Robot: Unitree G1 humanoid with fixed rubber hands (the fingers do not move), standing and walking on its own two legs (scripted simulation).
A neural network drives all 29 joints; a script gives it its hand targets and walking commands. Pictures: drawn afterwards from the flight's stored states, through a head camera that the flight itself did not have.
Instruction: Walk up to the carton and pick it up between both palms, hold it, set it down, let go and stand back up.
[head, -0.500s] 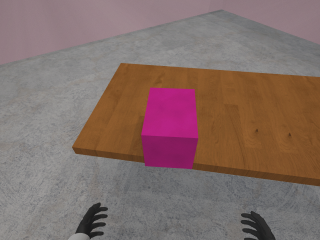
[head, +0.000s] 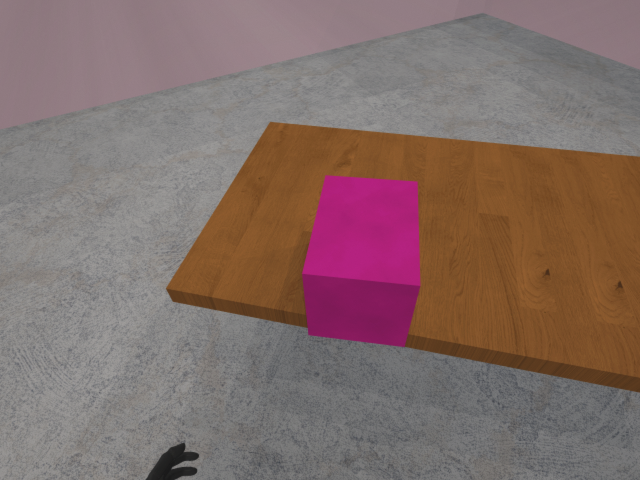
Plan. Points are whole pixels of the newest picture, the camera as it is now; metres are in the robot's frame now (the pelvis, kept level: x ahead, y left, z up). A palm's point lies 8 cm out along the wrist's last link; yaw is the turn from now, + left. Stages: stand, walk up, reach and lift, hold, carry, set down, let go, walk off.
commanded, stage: stand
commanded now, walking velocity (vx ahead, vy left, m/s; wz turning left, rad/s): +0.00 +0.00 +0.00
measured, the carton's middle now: (363, 257) +0.50 -0.02 -0.04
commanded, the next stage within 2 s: none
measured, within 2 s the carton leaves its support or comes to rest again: neither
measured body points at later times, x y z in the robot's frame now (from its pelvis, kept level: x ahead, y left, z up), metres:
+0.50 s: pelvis +0.02 +0.01 +0.00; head +0.02 +0.01 +0.45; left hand +0.07 +0.26 -0.13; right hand +0.10 -0.23 -0.13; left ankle -0.01 +0.13 -0.74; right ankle +0.01 -0.10 -0.74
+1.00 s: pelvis +0.03 +0.01 +0.00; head +0.03 +0.00 +0.45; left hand +0.02 +0.24 -0.15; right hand +0.06 -0.22 -0.15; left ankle -0.01 +0.13 -0.74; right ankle +0.01 -0.10 -0.74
